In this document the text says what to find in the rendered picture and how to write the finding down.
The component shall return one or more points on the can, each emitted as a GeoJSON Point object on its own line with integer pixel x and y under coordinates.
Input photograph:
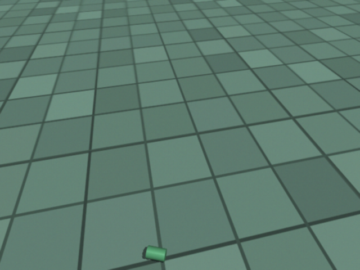
{"type": "Point", "coordinates": [156, 253]}

